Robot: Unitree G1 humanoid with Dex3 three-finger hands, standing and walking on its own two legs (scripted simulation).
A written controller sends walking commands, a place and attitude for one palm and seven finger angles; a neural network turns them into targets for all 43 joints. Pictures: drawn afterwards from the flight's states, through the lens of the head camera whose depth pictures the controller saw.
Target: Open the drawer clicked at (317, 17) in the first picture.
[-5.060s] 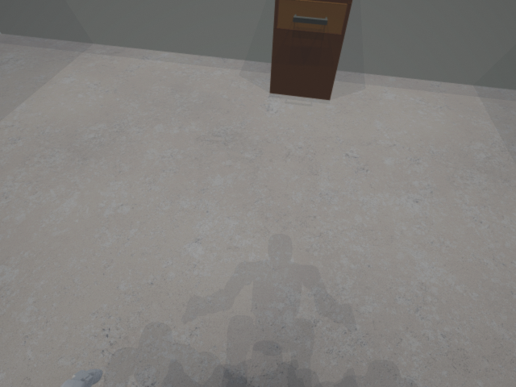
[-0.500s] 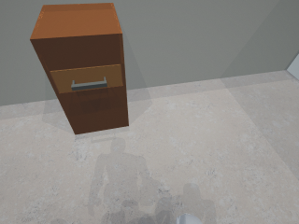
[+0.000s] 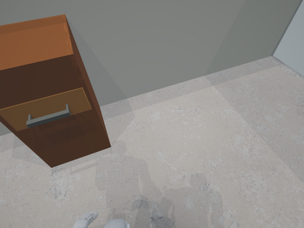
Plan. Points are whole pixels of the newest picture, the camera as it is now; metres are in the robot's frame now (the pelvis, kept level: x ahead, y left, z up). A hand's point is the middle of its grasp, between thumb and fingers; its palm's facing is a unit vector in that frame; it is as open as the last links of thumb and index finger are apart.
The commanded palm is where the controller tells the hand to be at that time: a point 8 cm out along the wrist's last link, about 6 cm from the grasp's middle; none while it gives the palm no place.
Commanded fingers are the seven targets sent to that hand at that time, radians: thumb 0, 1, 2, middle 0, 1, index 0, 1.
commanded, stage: turn to face it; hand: left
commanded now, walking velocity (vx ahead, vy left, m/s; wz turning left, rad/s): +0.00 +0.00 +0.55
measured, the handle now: (49, 114) +0.67 +0.53 -0.23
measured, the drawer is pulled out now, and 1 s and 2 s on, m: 0.00 0.00 0.00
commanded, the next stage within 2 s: take the last steps up to it in 0.60 s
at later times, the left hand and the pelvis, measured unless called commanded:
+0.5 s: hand out of the picture +0.03 +0.27 -0.17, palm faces +0.26 -0.93 -0.26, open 7.4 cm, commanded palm none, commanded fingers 0.00 0.90 0.90 -0.20 -0.30 -0.20 -0.30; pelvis +0.04 +0.05 +0.00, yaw +12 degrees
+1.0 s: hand out of the picture -0.02 +0.17 -0.15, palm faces +0.42 -0.88 -0.23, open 7.3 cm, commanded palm none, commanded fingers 0.00 0.90 0.90 -0.20 -0.30 -0.20 -0.30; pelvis +0.04 +0.00 +0.01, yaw +22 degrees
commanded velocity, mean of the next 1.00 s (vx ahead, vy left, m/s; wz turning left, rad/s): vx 0.10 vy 0.02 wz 0.26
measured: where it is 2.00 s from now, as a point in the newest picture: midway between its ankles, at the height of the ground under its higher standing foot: (127, 215)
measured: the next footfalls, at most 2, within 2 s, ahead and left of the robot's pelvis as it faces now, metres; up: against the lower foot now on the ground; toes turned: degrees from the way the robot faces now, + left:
left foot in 0.24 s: +0.09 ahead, +0.14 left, +0.00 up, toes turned +17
right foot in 0.72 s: +0.11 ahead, -0.10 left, +0.00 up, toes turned +12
